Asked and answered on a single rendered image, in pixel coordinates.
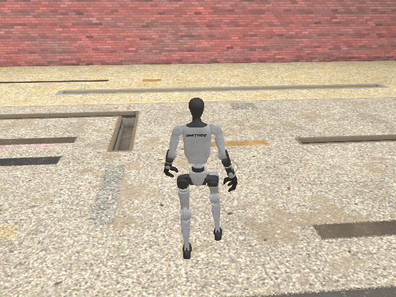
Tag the right robot upper arm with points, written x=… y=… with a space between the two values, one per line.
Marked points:
x=219 y=140

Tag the left robot forearm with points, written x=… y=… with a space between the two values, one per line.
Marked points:
x=168 y=161

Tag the left robot thigh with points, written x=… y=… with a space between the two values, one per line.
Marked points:
x=183 y=191

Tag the left robot hand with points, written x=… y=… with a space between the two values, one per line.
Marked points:
x=166 y=171

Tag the right robot hand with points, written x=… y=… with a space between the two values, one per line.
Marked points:
x=233 y=182

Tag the right robot shin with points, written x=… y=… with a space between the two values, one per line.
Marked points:
x=216 y=213

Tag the right robot forearm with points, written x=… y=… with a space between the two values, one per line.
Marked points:
x=228 y=166

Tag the left robot upper arm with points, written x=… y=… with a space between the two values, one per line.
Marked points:
x=177 y=131

